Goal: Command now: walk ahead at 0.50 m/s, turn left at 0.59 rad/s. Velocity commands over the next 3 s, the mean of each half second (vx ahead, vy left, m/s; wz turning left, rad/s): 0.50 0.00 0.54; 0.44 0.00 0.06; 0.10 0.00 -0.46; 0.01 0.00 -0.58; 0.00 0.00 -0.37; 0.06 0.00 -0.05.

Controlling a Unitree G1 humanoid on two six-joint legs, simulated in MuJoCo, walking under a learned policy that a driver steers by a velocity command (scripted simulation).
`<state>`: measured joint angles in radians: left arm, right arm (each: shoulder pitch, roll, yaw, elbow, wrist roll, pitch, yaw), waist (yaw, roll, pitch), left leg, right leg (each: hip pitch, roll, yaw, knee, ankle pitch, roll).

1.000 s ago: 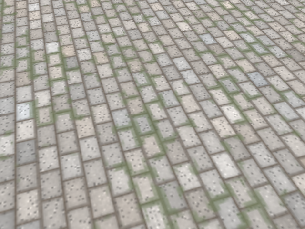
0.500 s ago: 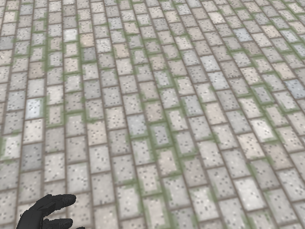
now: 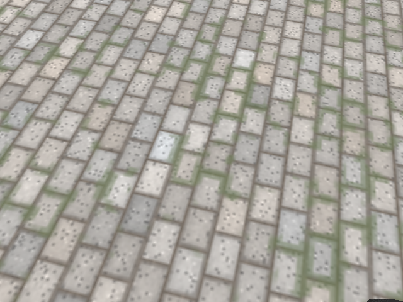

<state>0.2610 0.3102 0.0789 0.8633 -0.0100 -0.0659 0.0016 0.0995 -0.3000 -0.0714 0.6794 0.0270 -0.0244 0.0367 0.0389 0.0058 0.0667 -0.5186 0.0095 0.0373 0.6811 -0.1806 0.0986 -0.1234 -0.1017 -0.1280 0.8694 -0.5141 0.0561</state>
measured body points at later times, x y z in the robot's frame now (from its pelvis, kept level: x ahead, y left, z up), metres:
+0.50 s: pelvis +0.30 +0.00 +0.01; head +0.33 +0.01 +0.46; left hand +0.46 +0.29 -0.06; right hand +0.40 -0.29 -0.11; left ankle +0.11 +0.08 -0.69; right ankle +0.43 -0.08 -0.72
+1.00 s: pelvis +0.55 +0.10 +0.01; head +0.59 +0.12 +0.46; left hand +0.46 +0.36 -0.13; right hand +0.85 -0.05 -0.05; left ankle +0.63 +0.23 -0.72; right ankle +0.44 -0.08 -0.67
